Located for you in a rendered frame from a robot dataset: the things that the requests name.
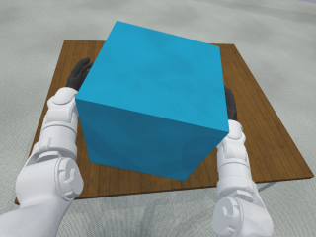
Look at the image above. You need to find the right robot upper arm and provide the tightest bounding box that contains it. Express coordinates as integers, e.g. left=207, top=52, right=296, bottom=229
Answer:
left=211, top=196, right=283, bottom=237

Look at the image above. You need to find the robot right hand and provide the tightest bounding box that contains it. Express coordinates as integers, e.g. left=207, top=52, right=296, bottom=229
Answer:
left=224, top=86, right=238, bottom=121

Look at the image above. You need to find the robot left hand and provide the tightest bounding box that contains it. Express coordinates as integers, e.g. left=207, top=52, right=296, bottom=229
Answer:
left=65, top=57, right=94, bottom=92

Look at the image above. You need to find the left robot upper arm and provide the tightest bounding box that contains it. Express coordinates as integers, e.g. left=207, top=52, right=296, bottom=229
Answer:
left=0, top=157, right=84, bottom=237

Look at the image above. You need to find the robot left forearm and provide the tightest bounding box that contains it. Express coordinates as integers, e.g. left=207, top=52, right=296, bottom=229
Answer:
left=15, top=87, right=79, bottom=204

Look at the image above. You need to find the carton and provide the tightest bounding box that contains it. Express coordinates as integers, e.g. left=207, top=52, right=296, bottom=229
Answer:
left=74, top=21, right=230, bottom=181

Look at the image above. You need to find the table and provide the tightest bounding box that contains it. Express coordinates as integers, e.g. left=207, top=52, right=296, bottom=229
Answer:
left=14, top=39, right=315, bottom=205

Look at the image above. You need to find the robot right forearm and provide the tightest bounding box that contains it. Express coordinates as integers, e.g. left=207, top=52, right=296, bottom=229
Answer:
left=216, top=119, right=274, bottom=234

